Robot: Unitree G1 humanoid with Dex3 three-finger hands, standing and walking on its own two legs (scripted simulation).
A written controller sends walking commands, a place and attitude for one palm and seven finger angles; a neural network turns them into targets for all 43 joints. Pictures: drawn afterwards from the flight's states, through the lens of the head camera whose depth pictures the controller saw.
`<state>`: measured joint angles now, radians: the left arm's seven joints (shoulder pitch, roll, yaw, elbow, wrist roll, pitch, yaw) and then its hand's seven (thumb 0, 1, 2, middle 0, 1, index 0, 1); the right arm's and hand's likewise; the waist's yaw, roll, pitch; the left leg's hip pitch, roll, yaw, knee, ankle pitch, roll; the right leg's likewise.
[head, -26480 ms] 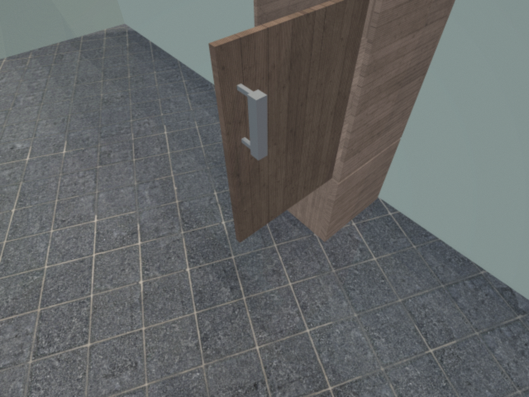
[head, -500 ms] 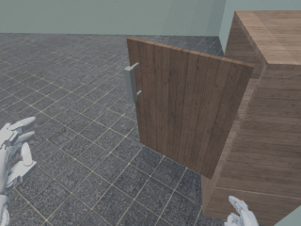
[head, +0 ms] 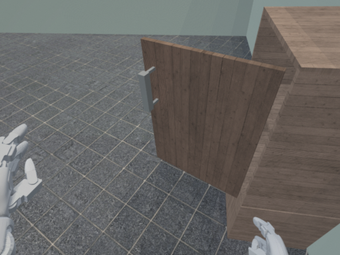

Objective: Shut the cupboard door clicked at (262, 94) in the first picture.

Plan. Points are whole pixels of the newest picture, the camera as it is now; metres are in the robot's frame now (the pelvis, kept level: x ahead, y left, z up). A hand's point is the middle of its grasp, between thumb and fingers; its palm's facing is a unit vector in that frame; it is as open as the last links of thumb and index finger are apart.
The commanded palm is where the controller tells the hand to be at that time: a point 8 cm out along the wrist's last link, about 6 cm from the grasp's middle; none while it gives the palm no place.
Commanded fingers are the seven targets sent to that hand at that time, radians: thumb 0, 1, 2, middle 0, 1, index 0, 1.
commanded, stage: step back with the hand held close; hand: left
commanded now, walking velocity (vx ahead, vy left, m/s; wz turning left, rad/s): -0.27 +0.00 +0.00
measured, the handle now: (150, 89) +0.61 +0.14 +0.09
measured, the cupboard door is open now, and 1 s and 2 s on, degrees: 66 66 66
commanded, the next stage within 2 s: stop stepping back and stand still in 1.40 s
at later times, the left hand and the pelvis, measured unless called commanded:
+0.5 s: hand (24, 196) +0.17 +0.29 +0.14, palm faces +0.37 -0.79 -0.48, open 7.4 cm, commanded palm +0.11 +0.32 +0.17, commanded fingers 0.00 0.90 0.90 -0.20 -0.30 -0.20 -0.30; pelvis -0.03 +0.02 -0.01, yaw -1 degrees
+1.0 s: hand out of the picture +0.09 +0.29 +0.15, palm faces +0.47 -0.77 -0.44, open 7.4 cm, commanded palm +0.02 +0.33 +0.17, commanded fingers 0.00 0.90 0.90 -0.20 -0.30 -0.20 -0.30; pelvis -0.11 +0.02 -0.03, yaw +2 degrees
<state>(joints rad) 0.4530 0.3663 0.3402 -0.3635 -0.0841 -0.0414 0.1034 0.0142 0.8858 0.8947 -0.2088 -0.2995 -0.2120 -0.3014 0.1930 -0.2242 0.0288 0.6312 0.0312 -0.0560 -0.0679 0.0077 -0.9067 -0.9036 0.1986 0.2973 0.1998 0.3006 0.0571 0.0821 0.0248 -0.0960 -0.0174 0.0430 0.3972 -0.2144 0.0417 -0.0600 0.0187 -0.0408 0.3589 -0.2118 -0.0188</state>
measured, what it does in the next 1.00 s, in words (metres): shifts its weight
